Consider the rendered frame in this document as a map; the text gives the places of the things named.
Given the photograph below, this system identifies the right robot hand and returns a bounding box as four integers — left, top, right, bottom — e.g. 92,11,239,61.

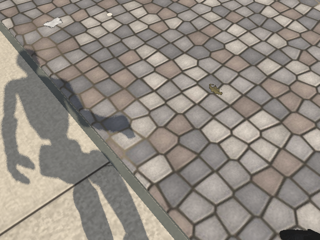
279,229,320,240

